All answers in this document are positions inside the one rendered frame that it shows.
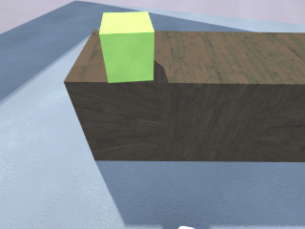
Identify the pedestal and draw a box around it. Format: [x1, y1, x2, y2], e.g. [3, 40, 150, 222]
[64, 30, 305, 162]

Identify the carton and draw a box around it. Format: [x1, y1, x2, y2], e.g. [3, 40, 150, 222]
[99, 11, 154, 83]

